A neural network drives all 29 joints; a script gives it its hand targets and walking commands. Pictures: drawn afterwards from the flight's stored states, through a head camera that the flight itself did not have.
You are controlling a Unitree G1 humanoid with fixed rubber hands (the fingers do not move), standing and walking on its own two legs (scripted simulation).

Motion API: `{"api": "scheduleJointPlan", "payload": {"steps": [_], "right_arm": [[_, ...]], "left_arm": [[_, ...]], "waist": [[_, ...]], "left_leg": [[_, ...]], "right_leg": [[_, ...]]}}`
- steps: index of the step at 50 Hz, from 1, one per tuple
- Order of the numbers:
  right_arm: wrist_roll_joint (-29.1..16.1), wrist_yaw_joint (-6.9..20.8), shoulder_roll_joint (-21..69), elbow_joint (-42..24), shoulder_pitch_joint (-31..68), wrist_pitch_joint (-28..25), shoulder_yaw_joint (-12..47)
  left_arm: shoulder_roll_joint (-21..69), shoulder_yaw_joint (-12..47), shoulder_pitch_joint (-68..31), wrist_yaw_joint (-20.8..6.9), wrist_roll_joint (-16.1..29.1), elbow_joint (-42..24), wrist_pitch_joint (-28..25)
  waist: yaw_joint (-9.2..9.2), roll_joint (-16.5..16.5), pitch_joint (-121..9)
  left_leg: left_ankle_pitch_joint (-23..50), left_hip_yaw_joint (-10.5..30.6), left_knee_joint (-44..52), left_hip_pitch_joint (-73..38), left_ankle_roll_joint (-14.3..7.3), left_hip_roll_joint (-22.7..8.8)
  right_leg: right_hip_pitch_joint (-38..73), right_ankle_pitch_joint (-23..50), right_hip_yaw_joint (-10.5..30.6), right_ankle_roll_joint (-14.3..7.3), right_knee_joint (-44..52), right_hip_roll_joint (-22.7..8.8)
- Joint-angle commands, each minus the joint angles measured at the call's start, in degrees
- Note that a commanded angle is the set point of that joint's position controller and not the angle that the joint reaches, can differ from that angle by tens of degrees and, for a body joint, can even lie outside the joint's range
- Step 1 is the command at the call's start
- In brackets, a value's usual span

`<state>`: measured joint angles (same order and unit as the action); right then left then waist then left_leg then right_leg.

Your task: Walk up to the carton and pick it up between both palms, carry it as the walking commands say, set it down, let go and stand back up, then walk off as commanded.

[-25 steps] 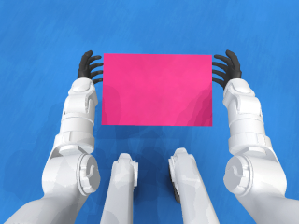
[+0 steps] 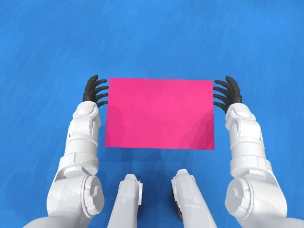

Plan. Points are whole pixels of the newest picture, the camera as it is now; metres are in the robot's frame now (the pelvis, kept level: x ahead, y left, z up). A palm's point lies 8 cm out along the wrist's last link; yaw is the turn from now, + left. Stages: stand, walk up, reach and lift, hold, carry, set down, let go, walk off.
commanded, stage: reach and lift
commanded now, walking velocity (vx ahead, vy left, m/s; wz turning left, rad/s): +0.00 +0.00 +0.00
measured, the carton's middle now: (159, 116) +0.42 -0.02 -0.14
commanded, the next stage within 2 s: none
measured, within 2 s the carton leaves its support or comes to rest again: neither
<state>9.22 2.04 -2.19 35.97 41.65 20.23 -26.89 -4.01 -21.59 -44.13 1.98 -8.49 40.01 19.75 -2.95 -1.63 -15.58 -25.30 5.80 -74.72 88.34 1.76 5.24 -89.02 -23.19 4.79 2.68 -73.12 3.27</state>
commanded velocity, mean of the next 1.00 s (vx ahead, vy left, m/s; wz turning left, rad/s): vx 0.00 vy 0.00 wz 0.00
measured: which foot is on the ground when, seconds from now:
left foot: down 0.00-1.00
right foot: down 0.00-1.00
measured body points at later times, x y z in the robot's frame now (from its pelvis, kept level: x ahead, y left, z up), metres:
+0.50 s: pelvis +0.03 +0.00 +0.07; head +0.18 +0.00 +0.50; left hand +0.44 +0.17 +0.02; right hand +0.40 -0.22 +0.02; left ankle +0.06 +0.12 -0.59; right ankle +0.08 -0.14 -0.59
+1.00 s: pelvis +0.04 +0.00 +0.12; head +0.15 -0.01 +0.56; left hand +0.41 +0.17 +0.09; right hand +0.38 -0.21 +0.09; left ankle +0.06 +0.12 -0.59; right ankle +0.08 -0.13 -0.59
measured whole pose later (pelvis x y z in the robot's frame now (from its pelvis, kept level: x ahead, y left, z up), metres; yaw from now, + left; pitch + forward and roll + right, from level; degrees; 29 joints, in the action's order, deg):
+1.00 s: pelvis +0.04 +0.00 +0.12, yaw +0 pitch +20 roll +0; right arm 15.7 4.8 4.1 24.0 23.2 24.8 -25.1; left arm 2.0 -22.4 -26.2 -4.9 -15.0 28.8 23.2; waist -2.6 -1.1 -8.1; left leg -14.9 6.6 -38.3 43.5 0.6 3.3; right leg -44.3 -13.0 5.9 1.6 -37.1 1.9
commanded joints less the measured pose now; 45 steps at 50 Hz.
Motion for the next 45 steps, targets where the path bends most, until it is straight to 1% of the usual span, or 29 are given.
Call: {"api": "scheduleJointPlan", "payload": {"steps": [1, 14, 29, 37, 45], "right_arm": [[-8.5, 17.3, 52.3, 1.1, 30.7, 0.6, 30.3], [-6.9, 18.3, 53.6, -1.3, 23.2, 1.0, 31.6], [-4.3, 19.4, 54.6, -5.0, 14.9, 1.6, 33.3], [-3.8, 19.5, 55.1, -7.2, 11.8, 2.3, 34.9], [-3.8, 19.5, 55.6, -9.0, 9.8, 3.4, 35.8]], "left_arm": [[54.9, 28.1, -30.8, -19.4, 8.7, -2.2, -1.1], [56.3, 28.9, -23.2, -20.4, 7.0, -4.0, -0.6], [56.3, 28.9, -14.7, -22.2, 4.5, -6.4, 0.0], [56.4, 29.8, -11.6, -23.0, 3.9, -7.9, 0.8], [56.9, 30.7, -9.1, -23.5, 3.6, -9.0, 2.1]], "waist": [[-0.93, -1.0, -43.1], [-0.75, -0.9, -38.6], [-0.75, -0.2, -31.4], [-0.60, 0.3, -27.9], [-0.17, 0.6, -24.2]], "left_leg": [[12.5, -7.6, 10.7, -25.9, -0.7, 3.4], [17.3, -6.3, 19.0, -34.6, -0.8, 2.8], [22.7, -4.8, 29.2, -45.8, -1.5, 2.0], [24.5, -4.6, 33.8, -51.6, -1.8, 1.7], [25.1, -4.5, 38.3, -57.7, -1.9, 1.5]], "right_leg": [[30.3, 13.6, -8.3, -2.1, 8.8, 4.0], [39.3, 18.1, -7.2, -2.3, 16.9, 3.6], [50.6, 23.4, -5.6, -2.3, 27.4, 2.6], [56.5, 25.3, -5.1, -2.3, 32.0, 2.4], [61.9, 25.6, -4.9, -2.3, 36.6, 2.4]]}}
